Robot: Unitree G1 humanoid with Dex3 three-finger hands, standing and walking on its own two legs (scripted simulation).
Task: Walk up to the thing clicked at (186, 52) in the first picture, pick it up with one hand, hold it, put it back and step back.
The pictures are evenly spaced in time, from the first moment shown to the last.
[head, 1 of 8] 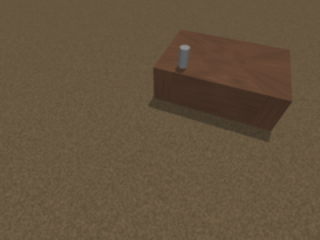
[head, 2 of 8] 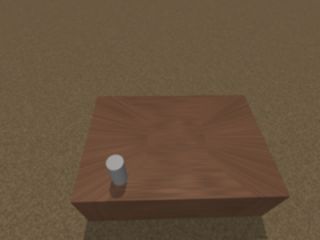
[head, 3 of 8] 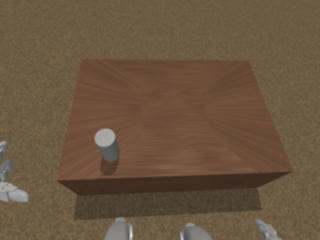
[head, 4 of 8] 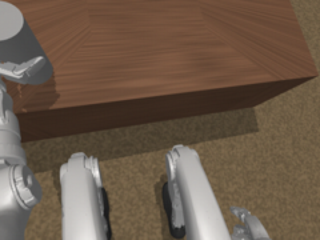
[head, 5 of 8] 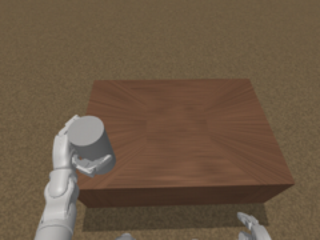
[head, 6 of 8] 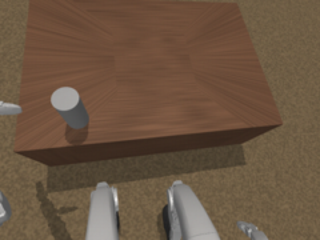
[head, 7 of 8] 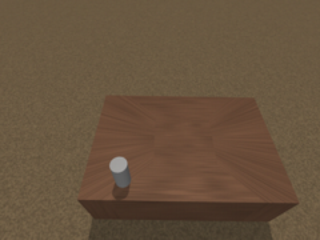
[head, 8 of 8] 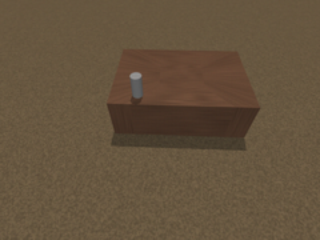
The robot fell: no
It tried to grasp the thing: yes
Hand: left
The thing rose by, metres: 0.37
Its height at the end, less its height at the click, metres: +0.00
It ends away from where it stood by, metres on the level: 0.02
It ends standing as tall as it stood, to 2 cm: yes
